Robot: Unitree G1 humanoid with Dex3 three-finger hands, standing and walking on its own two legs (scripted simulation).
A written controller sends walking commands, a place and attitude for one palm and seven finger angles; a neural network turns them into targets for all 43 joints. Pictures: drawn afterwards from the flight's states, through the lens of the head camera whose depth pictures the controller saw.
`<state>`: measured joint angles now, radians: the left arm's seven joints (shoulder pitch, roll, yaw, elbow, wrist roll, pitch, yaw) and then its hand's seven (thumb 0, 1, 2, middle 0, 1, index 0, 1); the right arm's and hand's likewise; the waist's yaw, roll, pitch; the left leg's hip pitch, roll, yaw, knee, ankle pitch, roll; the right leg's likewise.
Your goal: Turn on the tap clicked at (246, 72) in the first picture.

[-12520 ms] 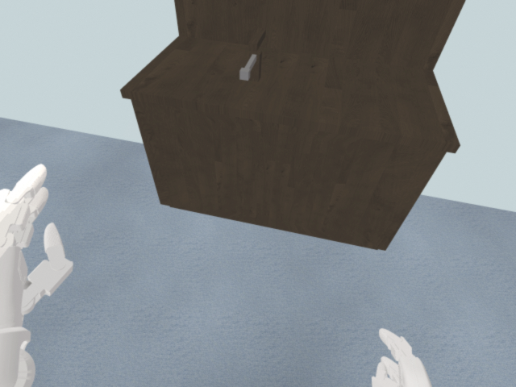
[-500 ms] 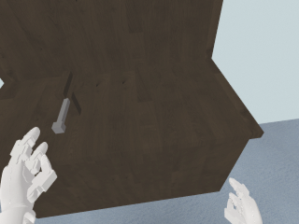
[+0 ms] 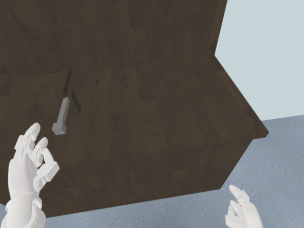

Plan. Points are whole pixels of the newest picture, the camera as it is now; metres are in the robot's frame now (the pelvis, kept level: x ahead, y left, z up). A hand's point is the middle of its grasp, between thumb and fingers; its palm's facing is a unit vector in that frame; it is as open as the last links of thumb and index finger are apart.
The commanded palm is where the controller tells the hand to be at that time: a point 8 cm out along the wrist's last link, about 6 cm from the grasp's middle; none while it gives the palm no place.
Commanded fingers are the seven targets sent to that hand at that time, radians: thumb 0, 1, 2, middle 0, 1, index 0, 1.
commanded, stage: reach beside the lever's end, fingers flat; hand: left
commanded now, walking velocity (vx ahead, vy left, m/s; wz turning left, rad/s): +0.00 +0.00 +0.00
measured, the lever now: (59, 128) +0.36 +0.32 +0.05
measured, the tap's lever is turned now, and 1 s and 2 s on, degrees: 0 0 0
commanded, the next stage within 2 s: push the lever round in 1.58 s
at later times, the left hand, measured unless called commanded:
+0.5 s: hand (51, 150) +0.27 +0.29 +0.08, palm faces +0.48 -0.87 -0.12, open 7.6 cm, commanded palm +0.23 +0.33 +0.08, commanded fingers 0.00 0.90 0.90 -0.17 -0.21 -0.17 -0.21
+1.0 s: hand (49, 141) +0.31 +0.32 +0.05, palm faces +0.46 -0.88 -0.11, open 7.8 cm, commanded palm +0.28 +0.37 +0.05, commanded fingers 0.00 0.90 0.90 -0.15 -0.15 -0.15 -0.15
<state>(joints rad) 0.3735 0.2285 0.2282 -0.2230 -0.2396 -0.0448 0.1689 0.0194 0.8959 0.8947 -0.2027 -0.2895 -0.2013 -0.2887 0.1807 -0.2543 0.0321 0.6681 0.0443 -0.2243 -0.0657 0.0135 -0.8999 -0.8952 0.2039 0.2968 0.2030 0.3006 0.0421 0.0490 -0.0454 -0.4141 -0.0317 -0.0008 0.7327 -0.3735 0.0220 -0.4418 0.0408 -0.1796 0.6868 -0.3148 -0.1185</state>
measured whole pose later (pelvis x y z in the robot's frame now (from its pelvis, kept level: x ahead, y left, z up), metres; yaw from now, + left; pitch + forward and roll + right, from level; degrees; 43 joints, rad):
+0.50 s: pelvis +0.00 +0.00 +0.00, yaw -1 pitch +6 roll +0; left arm 0.11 0.29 0.36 0.16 -0.26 -0.16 0.07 0.02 0.90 0.89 -0.18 -0.23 -0.18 -0.23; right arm 0.16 -0.27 0.02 0.70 0.05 -0.18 -0.07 0.01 -0.90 -0.90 0.20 0.30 0.20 0.30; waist 0.02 0.04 -0.04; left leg -0.48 -0.03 0.01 0.76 -0.38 0.02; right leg -0.51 0.04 -0.17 0.71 -0.31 -0.12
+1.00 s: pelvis +0.00 +0.02 -0.01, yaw -1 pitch +10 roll -1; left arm -0.08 0.35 0.45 0.45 -0.23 -0.29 -0.01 0.02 0.90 0.89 -0.16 -0.17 -0.16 -0.17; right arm 0.21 -0.28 0.01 0.71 0.03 -0.14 -0.08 0.01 -0.90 -0.89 0.20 0.30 0.20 0.30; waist 0.00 0.02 -0.06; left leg -0.59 -0.03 0.03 0.83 -0.41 0.05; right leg -0.62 0.03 -0.16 0.77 -0.33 -0.10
